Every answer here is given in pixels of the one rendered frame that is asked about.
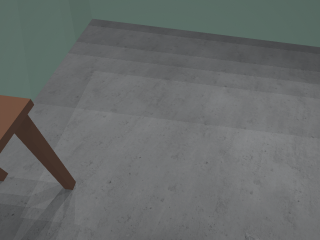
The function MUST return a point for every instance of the table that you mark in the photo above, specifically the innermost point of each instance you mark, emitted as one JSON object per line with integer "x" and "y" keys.
{"x": 14, "y": 119}

